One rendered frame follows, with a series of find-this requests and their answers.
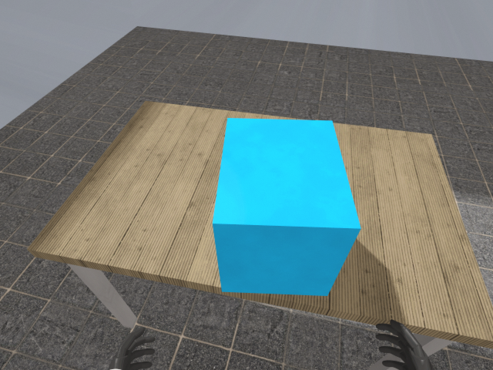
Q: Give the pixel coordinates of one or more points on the table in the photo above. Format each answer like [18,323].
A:
[146,208]

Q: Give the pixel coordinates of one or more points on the carton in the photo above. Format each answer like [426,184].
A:
[284,218]

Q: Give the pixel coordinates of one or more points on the robot left hand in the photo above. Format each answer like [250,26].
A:
[125,353]

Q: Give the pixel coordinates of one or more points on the robot right hand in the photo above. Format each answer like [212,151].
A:
[411,352]

